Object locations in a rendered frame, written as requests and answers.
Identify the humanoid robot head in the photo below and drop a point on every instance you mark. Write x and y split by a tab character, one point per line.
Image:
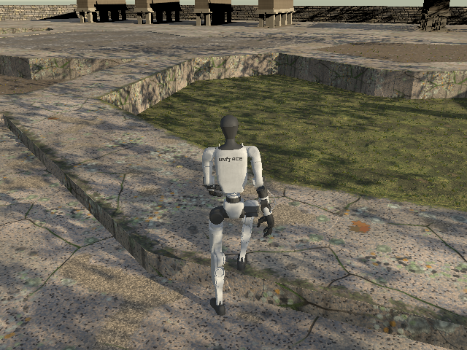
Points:
229	125

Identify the left robot hand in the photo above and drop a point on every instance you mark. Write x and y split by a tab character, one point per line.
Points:
217	187

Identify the left robot forearm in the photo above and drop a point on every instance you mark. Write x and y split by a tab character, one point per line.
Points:
211	187

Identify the right robot hand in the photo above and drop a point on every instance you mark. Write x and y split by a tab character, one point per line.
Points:
270	222

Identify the right robot upper arm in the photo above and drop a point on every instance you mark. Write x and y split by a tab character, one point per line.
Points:
256	164

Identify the left robot upper arm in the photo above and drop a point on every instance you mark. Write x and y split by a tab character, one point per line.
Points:
207	164

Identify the right robot forearm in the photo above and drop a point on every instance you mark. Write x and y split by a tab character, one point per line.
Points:
264	199

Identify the robot right thigh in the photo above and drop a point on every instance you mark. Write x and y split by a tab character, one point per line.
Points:
251	209

